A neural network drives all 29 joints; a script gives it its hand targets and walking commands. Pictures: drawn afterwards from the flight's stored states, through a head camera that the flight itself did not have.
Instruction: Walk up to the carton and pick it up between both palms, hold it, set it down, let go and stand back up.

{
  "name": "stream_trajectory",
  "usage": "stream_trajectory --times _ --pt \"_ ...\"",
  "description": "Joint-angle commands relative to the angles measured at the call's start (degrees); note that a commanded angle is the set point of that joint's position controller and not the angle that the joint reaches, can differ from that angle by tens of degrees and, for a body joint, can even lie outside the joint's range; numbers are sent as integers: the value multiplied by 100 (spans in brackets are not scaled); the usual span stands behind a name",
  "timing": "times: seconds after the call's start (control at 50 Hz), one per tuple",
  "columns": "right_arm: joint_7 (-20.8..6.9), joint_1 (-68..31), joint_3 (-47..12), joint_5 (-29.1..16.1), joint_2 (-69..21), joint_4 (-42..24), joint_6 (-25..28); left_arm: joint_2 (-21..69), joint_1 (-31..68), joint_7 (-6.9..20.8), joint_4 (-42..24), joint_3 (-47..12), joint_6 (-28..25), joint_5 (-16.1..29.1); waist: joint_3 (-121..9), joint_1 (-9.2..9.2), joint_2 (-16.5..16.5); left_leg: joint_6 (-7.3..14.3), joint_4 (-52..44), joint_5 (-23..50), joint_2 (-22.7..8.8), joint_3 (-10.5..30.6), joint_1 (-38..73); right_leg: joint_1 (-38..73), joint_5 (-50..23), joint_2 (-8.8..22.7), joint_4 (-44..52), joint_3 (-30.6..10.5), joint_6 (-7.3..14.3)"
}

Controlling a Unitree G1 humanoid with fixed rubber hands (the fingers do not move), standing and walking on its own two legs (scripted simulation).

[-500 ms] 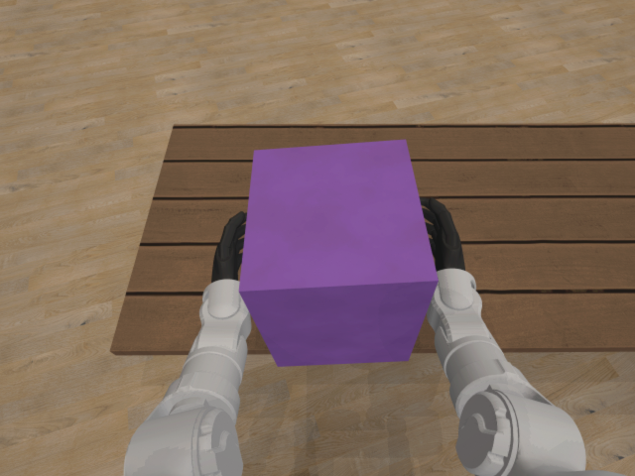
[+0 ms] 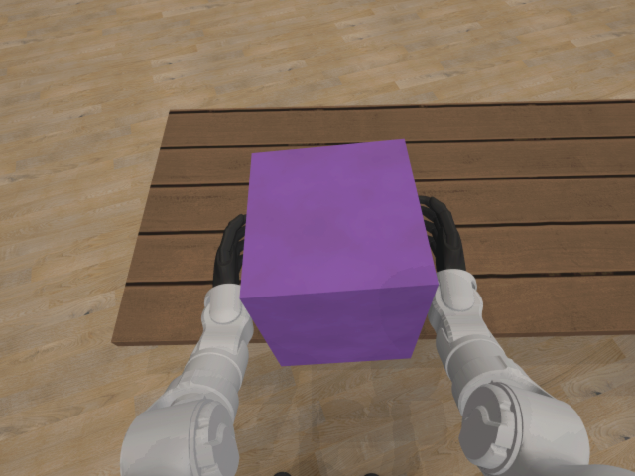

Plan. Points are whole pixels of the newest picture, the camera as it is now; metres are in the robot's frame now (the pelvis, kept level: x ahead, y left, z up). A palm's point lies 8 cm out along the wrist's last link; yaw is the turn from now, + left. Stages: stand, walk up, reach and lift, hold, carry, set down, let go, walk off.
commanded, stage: set down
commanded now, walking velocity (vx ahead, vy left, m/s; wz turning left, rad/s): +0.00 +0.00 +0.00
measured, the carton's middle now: (337, 263) +0.40 +0.00 -0.04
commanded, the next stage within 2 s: none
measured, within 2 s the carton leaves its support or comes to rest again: rests again in 0.46 s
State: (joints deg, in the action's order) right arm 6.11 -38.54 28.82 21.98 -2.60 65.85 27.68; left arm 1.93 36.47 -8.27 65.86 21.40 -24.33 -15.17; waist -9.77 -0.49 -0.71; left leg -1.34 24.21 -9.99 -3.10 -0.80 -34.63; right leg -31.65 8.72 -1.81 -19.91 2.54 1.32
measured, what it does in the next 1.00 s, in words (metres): stands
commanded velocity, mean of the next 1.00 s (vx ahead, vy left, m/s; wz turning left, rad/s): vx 0.00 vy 0.00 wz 0.00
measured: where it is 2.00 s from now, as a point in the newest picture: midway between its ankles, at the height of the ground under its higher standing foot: outside the picture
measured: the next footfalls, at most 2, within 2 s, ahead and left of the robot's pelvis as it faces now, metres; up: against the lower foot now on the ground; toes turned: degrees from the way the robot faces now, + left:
none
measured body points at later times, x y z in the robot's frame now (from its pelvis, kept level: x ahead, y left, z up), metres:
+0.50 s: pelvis -0.01 +0.00 +0.00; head +0.10 +0.00 +0.44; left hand +0.39 +0.14 -0.02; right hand +0.39 -0.15 -0.01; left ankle -0.01 +0.13 -0.74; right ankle -0.02 -0.11 -0.74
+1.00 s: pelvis -0.01 +0.00 +0.00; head +0.11 +0.01 +0.43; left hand +0.39 +0.14 -0.03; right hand +0.39 -0.16 -0.02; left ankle -0.01 +0.13 -0.74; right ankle -0.02 -0.11 -0.74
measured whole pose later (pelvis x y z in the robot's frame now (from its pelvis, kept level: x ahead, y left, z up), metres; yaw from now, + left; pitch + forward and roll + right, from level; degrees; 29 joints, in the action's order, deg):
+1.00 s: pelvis -0.01 +0.00 +0.00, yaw -1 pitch +21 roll -1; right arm 4.6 -39.5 34.0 25.5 -3.1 66.4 30.6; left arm 3.1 38.9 -7.5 67.1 28.7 -29.8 -21.1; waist -7.3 -0.2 0.3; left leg -1.1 25.4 -10.2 -3.4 -2.7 -36.1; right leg -34.5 9.4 -1.6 -23.0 1.7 1.3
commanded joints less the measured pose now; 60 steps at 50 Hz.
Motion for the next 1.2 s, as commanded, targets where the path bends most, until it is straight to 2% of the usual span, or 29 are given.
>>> stream_trajectory --times 0.0,0.28,0.66,0.84,0.98,1.18 --pt "-888 -2842 -1556 642 -3427 130 266 3227 3776 637 -518 -1491 -604 -495 -3590 -38 -72 -207 185 2235 156 -357 1535 2270 -2973 57 -525 162 -175" --pt "-899 -2743 -1138 930 -3377 388 282 2890 3626 691 -110 -965 -702 -723 -3185 -10 89 -96 79 1638 191 -434 1097 2345 -2591 109 -558 110 -221" --pt "-861 -2513 -766 1102 -2993 327 349 2504 3153 618 -104 -500 -673 -1013 -2868 49 135 -73 3 1509 191 -486 1080 2196 -2241 99 -453 103 -196" --pt "-835 -2490 -736 996 -2681 216 364 2233 2942 557 -107 -325 -671 -1041 -2895 134 142 -46 47 1540 206 -512 1020 2114 -2178 89 -489 59 -184" --pt "-742 -2447 -820 722 -2144 210 382 1762 2838 468 -95 -220 -712 -911 -2995 187 108 -40 165 1659 239 -539 870 2067 -2297 77 -631 -22 -180" --pt "-622 -2542 -851 290 -1425 229 323 1149 2916 341 -158 -72 -696 -695 -3161 221 25 -71 429 1799 271 -545 964 1655 -2085 11 -754 -61 -152"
